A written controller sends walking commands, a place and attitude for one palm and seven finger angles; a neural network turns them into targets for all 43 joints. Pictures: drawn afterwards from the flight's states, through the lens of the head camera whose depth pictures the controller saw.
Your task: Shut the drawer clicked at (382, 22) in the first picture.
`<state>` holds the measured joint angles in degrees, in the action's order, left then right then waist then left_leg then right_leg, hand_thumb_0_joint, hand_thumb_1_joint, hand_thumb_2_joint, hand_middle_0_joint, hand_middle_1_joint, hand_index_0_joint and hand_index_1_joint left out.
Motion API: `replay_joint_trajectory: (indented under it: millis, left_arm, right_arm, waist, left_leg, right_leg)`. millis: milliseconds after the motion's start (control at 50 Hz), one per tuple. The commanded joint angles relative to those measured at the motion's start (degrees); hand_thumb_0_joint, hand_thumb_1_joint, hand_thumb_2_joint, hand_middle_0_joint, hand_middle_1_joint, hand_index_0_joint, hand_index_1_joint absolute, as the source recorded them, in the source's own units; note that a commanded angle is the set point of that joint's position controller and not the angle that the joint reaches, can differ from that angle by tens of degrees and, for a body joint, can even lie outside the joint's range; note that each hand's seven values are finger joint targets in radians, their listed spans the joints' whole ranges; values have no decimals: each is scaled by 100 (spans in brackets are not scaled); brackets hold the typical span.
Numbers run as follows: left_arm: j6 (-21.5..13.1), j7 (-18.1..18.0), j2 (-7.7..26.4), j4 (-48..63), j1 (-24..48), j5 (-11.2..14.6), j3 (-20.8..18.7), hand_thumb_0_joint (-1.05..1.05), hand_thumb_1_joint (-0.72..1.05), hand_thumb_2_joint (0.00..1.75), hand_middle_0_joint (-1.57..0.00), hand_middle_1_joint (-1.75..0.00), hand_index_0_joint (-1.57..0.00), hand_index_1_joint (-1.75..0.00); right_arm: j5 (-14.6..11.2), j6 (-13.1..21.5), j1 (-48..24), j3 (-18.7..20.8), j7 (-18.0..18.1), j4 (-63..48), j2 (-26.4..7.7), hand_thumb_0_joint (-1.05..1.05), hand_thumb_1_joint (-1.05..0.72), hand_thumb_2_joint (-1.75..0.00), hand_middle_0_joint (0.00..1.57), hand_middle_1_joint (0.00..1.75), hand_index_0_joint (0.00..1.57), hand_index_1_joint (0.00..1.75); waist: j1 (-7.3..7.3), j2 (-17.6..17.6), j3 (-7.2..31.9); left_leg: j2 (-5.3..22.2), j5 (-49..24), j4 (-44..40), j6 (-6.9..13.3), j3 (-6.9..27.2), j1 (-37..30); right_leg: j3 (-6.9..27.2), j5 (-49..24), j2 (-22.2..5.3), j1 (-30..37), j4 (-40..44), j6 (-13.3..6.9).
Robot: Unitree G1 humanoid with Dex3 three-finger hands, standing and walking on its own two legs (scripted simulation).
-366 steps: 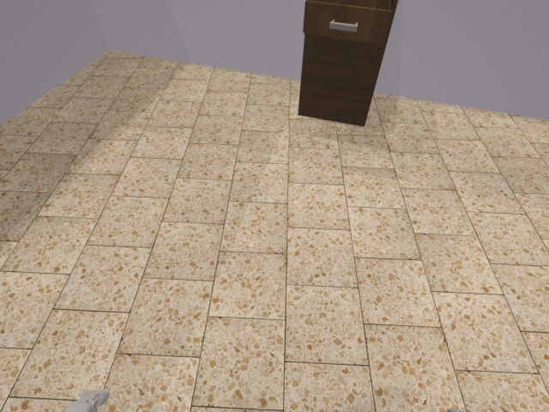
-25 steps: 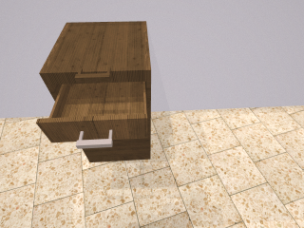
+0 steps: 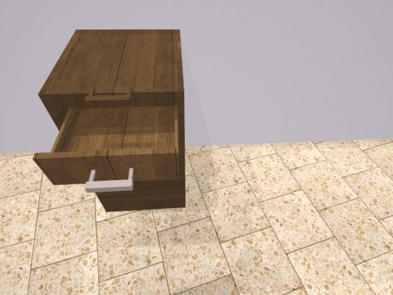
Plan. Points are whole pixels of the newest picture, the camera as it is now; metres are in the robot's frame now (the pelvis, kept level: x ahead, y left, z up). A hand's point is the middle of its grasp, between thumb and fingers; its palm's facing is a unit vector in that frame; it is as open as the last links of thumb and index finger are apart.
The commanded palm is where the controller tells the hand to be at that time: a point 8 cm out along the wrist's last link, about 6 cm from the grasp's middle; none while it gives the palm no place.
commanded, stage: come to a stop and stand still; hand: left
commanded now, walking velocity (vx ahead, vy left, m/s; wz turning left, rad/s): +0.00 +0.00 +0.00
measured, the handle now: (111, 179) +0.43 +0.26 -0.11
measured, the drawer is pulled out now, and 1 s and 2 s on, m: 0.20 0.20 0.20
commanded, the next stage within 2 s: look again from close up in 0.72 s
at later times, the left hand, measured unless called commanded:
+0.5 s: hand out of the picture +0.01 +0.18 -0.17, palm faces +0.03 -0.98 -0.18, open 7.4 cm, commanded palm none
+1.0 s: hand out of the picture +0.04 +0.19 -0.18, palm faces -0.01 -0.98 -0.21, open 7.4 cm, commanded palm none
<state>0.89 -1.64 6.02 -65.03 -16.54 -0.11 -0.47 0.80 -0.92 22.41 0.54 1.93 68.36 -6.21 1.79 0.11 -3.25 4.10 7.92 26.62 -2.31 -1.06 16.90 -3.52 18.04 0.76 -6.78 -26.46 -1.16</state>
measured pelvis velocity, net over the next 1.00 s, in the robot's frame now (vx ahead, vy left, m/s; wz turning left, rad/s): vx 0.03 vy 0.02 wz -0.01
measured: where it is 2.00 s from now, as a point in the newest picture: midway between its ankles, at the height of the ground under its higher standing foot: outside the picture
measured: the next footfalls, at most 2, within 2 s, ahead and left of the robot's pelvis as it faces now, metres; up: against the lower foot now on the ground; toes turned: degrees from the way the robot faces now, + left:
none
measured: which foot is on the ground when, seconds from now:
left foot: down 0.00-1.00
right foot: down 0.00-1.00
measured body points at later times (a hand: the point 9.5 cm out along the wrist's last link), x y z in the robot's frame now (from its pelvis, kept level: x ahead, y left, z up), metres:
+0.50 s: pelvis +0.03 +0.02 +0.00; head +0.04 +0.02 +0.45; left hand +0.01 +0.23 -0.16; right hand +0.05 -0.21 -0.16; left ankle +0.07 +0.14 -0.74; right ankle -0.04 -0.10 -0.74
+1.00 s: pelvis +0.03 +0.02 -0.01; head +0.05 +0.01 +0.44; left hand +0.04 +0.24 -0.16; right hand +0.06 -0.21 -0.16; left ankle +0.07 +0.15 -0.74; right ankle -0.04 -0.10 -0.74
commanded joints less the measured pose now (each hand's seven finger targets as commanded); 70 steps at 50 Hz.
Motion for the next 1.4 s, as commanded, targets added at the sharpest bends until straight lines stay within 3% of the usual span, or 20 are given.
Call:
replay_joint_trajectory:
  millis: [0,260,420,600,780,800,820,840,880,920,1000,1040,1080,1140,1240,1380]
  left_arm:
    - [-113,-58,521,75,-515,11,-118,0,90,90,-20,-30,-20,-30]
    - [-117,-96,545,80,-598,-52,-92,0,90,90,-20,-30,-20,-30]
    - [-137,-86,694,89,-580,-46,-87,0,90,90,-20,-30,-20,-30]
    - [-161,-85,811,126,-556,-45,-82,0,90,90,-20,-30,-20,-30]
    - [-153,-80,865,153,-507,-34,-85,0,90,90,-20,-30,-20,-30]
    - [-392,-293,860,151,-866,-183,-4,0,90,90,-20,-30,-20,-30]
    - [-428,-263,1133,451,-449,-150,-77,0,90,90,-20,-30,-20,-30]
    - [-423,-225,1054,555,-296,-109,-35,0,90,90,-20,-30,-20,-30]
    - [-416,-194,1026,720,-396,-72,-67,0,90,90,-20,-30,-20,-30]
    - [-344,-182,997,747,-469,-52,-64,0,90,90,-20,-30,-20,-30]
    - [-202,-147,954,812,-454,-59,-35,0,90,90,-20,-30,-20,-30]
    - [-175,-130,963,829,-431,-61,-31,0,90,90,-20,-30,-20,-30]
    - [-151,-110,1007,833,-405,-62,-32,0,90,90,-20,-30,-20,-30]
    - [-145,-87,1045,830,-370,-66,-34,0,90,90,-20,-30,-20,-30]
    - [-167,-69,1092,744,-435,-62,-26,0,90,90,-20,-30,-20,-30]
    - [-178,-65,1100,590,-467,-72,-22,0,90,90,-20,-30,-20,-30]
  right_arm:
    - [-24,153,111,86,56,-220,-489,0,-90,-90,20,30,20,30]
    - [-48,168,-278,103,44,-287,-633,0,-90,-90,20,30,20,30]
    - [-50,179,-534,77,27,-421,-786,0,-90,-90,20,30,20,30]
    - [-48,183,-647,61,20,-440,-891,0,-90,-90,20,30,20,30]
    - [-46,163,-651,32,15,-411,-907,0,-90,-90,20,30,20,30]
    - [-50,289,-1141,36,-66,-890,-985,0,-90,-90,20,30,20,30]
    - [-25,237,-634,18,-122,-1014,-681,0,-90,-90,20,30,20,30]
    - [-11,199,-485,25,-122,-1004,-729,0,-90,-90,20,30,20,30]
    - [7,221,-425,4,-109,-1109,-835,0,-90,-90,20,30,20,30]
    - [-5,232,-416,14,-81,-1151,-937,0,-90,-90,20,30,20,30]
    - [-2,192,-536,17,-72,-1173,-1023,0,-90,-90,20,30,20,30]
    - [1,176,-611,35,-80,-1184,-1027,0,-90,-90,20,30,20,30]
    - [8,178,-630,31,-90,-1131,-1044,0,-90,-90,20,30,20,30]
    - [5,177,-674,44,-98,-1122,-1062,0,-90,-90,20,30,20,30]
    - [-15,229,-702,37,-84,-1034,-1101,0,-90,-90,20,30,20,30]
    - [-38,254,-726,31,-66,-859,-1124,0,-90,-90,20,30,20,30]
  waist:
    - [-184,-216,-23]
    - [-160,87,-161]
    - [-178,-67,-120]
    - [-185,86,30]
    - [-198,86,-111]
    - [-359,170,-291]
    - [73,379,1]
    - [73,338,147]
    - [-10,93,512]
    - [-57,-69,571]
    - [-134,22,-84]
    - [-149,129,-169]
    - [-181,-55,-182]
    - [-181,-31,-134]
    - [-221,-81,181]
    - [-220,-42,224]
  left_leg:
    - [229,-322,-402,234,370,-521]
    - [271,-664,-494,317,366,-840]
    - [237,-750,-552,302,333,-972]
    - [238,-1113,-463,295,295,-1110]
    - [217,-963,-513,274,301,-1012]
    - [158,-1294,953,197,-3,-559]
    - [24,256,708,294,83,-182]
    - [-3,366,654,318,19,-226]
    - [28,-625,614,399,34,-410]
    - [119,-1256,614,432,118,-527]
    - [159,-689,346,490,312,-176]
    - [138,-232,202,484,324,-150]
    - [139,-28,32,490,391,-103]
    - [136,200,-97,476,382,-157]
    - [175,-316,-115,503,391,-431]
    - [203,-778,-119,494,310,-640]
  right_leg:
    - [536,-297,-585,-632,771,-64]
    - [461,-646,-611,-646,759,68]
    - [484,-758,-670,-539,867,90]
    - [476,-1216,-712,-344,900,86]
    - [465,-1092,-701,-294,973,69]
    - [979,-3741,-980,-692,981,228]
    - [751,-3668,-1137,-245,558,-25]
    - [664,-2802,-977,-333,415,-143]
    - [497,-2897,-735,-102,25,-166]
    - [430,-2390,-632,-143,-100,-156]
    - [425,-795,-494,-531,72,-106]
    - [471,-349,-496,-660,163,-91]
    - [445,-41,-481,-648,166,-69]
    - [462,100,-500,-699,239,-52]
    - [453,-330,-533,-525,240,0]
    - [430,-681,-585,-465,313,49]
